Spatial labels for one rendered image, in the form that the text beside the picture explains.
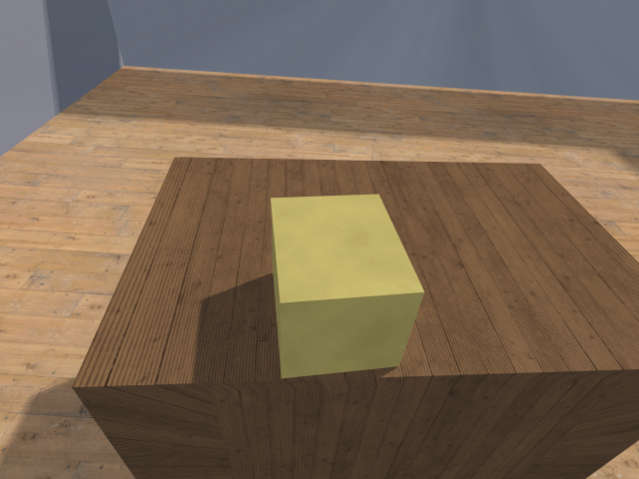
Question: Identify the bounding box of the pedestal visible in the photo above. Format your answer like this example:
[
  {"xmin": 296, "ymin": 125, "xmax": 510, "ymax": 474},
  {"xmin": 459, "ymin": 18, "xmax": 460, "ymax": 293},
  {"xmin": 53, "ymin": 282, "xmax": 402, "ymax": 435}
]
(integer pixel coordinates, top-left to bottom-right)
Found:
[{"xmin": 72, "ymin": 157, "xmax": 639, "ymax": 479}]

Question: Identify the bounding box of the carton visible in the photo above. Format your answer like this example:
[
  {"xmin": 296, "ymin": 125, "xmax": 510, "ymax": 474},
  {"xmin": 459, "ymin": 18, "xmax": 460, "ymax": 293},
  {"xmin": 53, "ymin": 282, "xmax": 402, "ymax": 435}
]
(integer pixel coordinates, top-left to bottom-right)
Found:
[{"xmin": 271, "ymin": 195, "xmax": 424, "ymax": 378}]

